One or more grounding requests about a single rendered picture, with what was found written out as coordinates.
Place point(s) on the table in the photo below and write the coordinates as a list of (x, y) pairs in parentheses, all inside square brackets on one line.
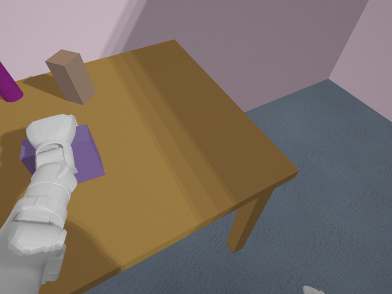
[(177, 152)]

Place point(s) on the left robot upper arm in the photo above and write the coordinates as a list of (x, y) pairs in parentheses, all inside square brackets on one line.
[(30, 255)]

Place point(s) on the left robot hand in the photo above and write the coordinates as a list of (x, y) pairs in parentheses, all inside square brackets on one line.
[(58, 127)]

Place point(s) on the robot left forearm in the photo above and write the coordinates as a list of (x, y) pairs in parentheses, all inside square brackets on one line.
[(49, 192)]

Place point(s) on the sponge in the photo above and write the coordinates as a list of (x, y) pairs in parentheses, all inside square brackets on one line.
[(85, 153)]

